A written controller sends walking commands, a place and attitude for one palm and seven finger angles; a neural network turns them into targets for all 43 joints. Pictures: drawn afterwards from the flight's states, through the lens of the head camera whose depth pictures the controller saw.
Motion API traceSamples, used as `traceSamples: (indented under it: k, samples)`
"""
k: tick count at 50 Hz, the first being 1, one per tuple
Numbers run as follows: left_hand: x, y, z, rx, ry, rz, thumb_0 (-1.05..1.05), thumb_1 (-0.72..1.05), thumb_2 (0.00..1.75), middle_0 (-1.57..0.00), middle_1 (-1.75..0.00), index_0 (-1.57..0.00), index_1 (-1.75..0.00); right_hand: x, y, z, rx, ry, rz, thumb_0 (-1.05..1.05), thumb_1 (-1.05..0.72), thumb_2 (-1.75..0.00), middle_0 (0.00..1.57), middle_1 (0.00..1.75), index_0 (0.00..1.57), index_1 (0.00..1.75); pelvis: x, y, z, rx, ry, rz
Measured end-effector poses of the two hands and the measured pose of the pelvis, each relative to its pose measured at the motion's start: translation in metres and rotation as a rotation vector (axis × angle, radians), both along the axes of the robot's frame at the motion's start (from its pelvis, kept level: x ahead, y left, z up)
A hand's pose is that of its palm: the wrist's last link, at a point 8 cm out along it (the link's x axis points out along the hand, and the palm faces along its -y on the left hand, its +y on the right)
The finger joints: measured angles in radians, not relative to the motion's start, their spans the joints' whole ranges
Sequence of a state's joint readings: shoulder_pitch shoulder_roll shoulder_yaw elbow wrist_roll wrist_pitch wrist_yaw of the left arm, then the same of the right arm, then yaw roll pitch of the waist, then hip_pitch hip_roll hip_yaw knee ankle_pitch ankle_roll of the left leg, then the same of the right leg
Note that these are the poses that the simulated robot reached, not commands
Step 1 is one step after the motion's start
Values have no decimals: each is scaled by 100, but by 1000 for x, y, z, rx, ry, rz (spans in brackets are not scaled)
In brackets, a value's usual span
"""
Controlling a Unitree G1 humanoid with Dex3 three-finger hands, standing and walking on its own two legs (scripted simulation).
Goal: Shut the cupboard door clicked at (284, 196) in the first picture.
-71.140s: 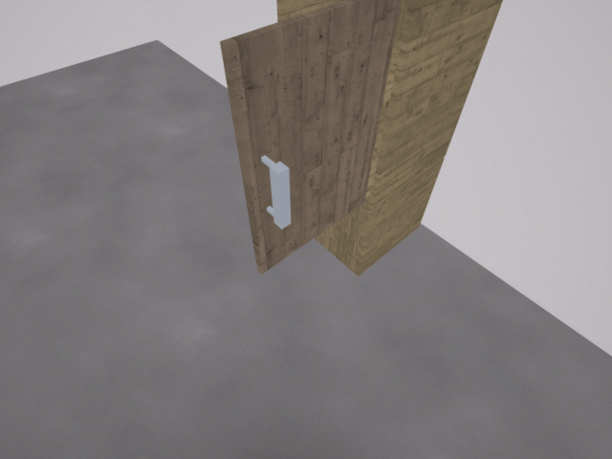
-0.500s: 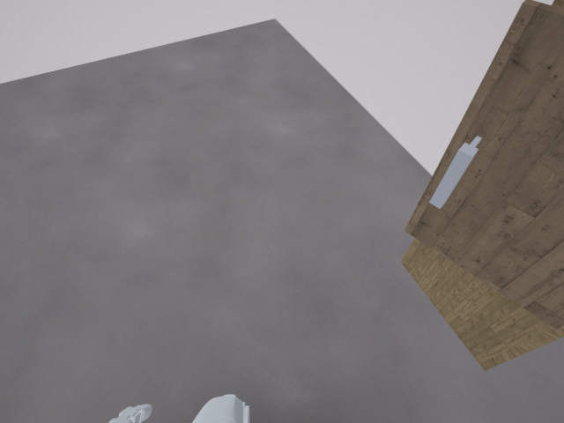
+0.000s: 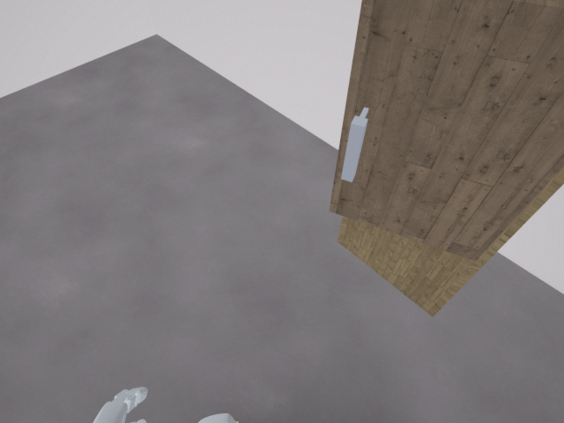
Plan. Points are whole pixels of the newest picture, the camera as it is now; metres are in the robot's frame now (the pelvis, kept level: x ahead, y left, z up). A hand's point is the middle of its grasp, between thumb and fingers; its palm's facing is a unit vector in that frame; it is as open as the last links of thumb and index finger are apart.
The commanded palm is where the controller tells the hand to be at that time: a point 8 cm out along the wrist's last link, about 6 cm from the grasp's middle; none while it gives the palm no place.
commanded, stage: turn to face it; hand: left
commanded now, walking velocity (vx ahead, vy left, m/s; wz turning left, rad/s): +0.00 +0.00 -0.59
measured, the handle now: (356, 145) +0.65 -0.12 -0.03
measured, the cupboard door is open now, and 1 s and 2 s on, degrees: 21 21 21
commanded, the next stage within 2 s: take the last steps up to it in 0.54 s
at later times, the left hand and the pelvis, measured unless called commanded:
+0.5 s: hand (161, 409) +0.15 +0.21 -0.15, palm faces -0.23 -0.95 -0.19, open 7.4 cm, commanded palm none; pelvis +0.02 +0.03 +0.02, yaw -15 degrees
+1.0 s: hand (192, 411) +0.16 +0.17 -0.17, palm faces -0.37 -0.92 -0.16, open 7.4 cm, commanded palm none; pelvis +0.06 +0.01 +0.01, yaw -22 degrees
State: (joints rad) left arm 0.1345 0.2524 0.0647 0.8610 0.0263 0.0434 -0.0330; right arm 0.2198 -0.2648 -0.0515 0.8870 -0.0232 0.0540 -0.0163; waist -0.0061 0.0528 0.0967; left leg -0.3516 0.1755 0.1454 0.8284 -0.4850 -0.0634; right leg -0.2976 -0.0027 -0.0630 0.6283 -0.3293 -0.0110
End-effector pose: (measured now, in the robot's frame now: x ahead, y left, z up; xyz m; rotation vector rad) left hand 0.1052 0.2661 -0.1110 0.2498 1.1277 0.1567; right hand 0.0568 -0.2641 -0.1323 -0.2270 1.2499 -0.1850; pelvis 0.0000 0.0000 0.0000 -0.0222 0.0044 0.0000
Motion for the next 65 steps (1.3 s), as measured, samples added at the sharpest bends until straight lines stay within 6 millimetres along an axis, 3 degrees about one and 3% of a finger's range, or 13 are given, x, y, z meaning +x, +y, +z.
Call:
traceSamples:
  k: [7,16,21,26,32,36,42,49,56,61,65]
  samples:
    - [1,-16,4,-4,54,-57,0,91,90,-20,-30,-20,-30,-2,-10,15,-18,-25,-79,1,-91,-90,20,30,19,30,3,1,12,19,4,-73]
    - [18,-4,-23,-70,101,-112,0,90,90,-20,-30,-20,-30,2,17,29,-62,-109,-130,1,-91,-90,20,30,20,30,15,26,5,2,14,-166]
    - [37,0,-19,-77,115,-170,1,91,90,-20,-30,-20,-29,-22,35,37,-56,-70,-167,1,-91,-90,20,30,20,30,17,32,14,-7,8,-224]
    - [58,-8,-8,-68,101,-223,1,91,90,-20,-30,-20,-29,-52,44,34,-28,-4,-236,1,-90,-90,20,30,20,30,18,31,21,-21,11,-265]
    - [78,-37,-4,-37,61,-299,0,91,90,-20,-30,-20,-29,-93,37,12,26,57,-342,1,-90,-90,20,30,20,30,16,15,12,5,7,-311]
    - [76,-54,-1,-23,51,-325,0,91,90,-20,-30,-20,-29,-110,29,0,42,99,-394,1,-91,-90,20,30,20,30,16,10,9,4,5,-322]
    - [60,-59,-4,-51,102,-309,0,91,90,-20,-30,-20,-30,-98,27,13,40,74,-391,1,-91,-90,20,30,19,30,27,7,17,15,-1,-330]
    - [61,-51,-32,-85,210,-317,0,91,90,-20,-30,-20,-30,-73,33,17,-13,-6,-393,1,-91,-90,20,30,20,30,52,9,6,7,2,-380]
    - [108,-78,-15,-91,193,-373,1,91,90,-20,-30,-20,-29,-97,44,30,25,105,-460,0,-91,-90,20,30,20,30,74,-13,23,5,3,-413]
    - [151,-120,-7,-84,137,-422,1,91,90,-20,-30,-20,-29,-113,39,25,87,205,-516,0,-91,-90,20,30,20,30,89,-40,23,10,3,-426]
    - [179,-159,-12,-65,91,-455,0,91,90,-20,-30,-20,-29,-116,18,6,135,256,-557,1,-90,-90,20,30,20,30,104,-74,9,34,-4,-432]
